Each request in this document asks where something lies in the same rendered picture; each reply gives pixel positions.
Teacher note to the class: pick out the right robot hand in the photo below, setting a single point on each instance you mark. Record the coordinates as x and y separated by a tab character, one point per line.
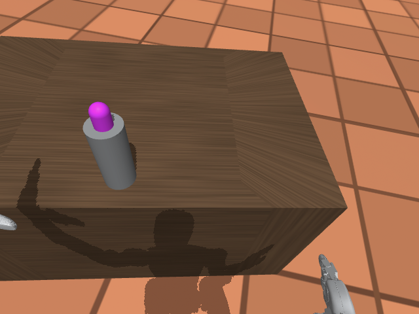
335	293

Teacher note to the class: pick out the bottle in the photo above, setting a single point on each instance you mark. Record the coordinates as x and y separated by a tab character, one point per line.
108	140

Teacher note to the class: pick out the left robot hand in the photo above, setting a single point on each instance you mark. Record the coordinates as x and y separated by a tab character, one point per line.
7	223

